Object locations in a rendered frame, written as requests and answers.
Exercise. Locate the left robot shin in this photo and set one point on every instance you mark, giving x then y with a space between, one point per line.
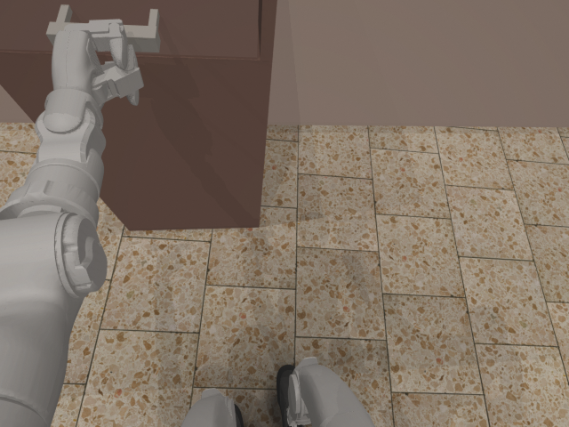
210 392

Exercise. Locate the robot left hand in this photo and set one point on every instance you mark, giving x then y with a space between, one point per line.
75 64

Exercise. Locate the right robot thigh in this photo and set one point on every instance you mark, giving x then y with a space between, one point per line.
325 399

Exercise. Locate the drawer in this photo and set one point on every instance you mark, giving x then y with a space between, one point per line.
186 27

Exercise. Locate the robot left forearm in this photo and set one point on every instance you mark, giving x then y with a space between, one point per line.
67 173

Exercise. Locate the left robot upper arm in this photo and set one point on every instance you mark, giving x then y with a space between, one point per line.
48 264

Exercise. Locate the cabinet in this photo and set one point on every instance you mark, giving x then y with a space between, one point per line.
191 155

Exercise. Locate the handle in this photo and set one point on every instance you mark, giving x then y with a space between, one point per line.
142 38

